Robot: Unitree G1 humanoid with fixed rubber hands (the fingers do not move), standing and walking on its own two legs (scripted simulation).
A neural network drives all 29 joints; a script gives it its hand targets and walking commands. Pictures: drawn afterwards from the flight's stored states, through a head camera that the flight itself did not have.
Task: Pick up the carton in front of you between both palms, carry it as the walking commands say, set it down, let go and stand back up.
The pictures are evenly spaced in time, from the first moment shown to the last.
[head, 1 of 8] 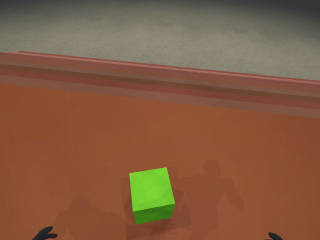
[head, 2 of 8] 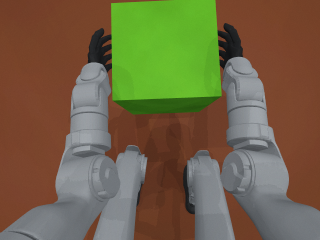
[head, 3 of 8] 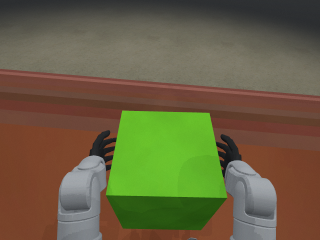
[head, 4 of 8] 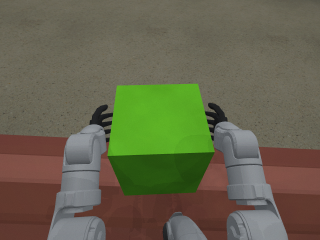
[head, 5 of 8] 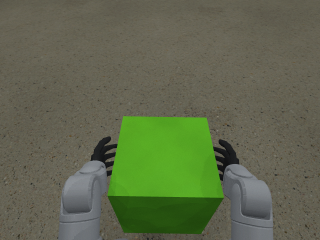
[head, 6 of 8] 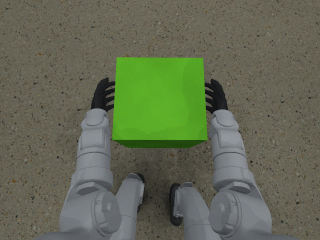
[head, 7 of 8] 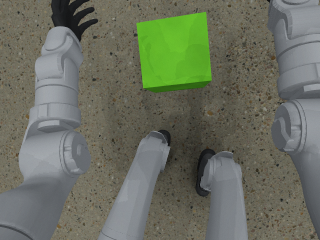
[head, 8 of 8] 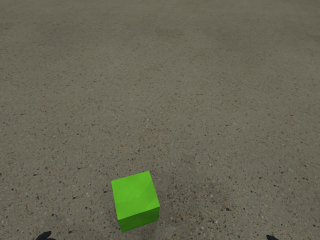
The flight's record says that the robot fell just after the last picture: no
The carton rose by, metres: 0.69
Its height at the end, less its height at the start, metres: -1.47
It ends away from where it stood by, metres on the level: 6.16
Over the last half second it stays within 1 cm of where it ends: yes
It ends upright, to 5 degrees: yes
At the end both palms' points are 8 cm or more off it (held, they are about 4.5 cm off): yes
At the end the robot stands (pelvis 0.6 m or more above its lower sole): yes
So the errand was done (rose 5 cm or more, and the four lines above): yes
